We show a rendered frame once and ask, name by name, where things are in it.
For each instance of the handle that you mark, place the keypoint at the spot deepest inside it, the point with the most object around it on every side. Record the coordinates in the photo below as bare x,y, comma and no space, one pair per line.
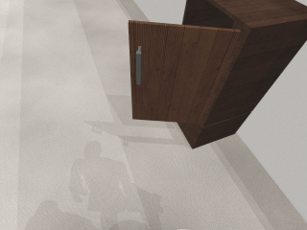
138,65

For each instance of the cupboard door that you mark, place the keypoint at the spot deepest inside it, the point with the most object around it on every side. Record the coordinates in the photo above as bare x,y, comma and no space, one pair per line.
181,66

